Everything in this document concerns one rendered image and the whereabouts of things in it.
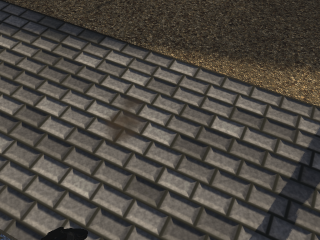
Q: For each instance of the left robot hand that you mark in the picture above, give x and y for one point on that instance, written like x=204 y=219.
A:
x=66 y=234

